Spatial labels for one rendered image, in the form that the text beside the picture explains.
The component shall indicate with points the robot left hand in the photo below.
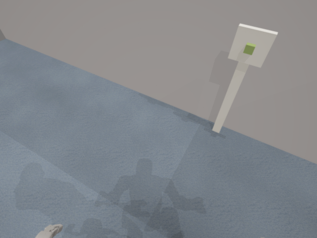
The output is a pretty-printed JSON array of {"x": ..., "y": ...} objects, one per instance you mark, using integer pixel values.
[{"x": 50, "y": 231}]

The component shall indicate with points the panel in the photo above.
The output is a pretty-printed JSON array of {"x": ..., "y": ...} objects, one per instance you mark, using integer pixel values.
[{"x": 263, "y": 39}]

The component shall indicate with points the button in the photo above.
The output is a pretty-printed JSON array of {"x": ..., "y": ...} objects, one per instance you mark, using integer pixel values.
[{"x": 249, "y": 48}]

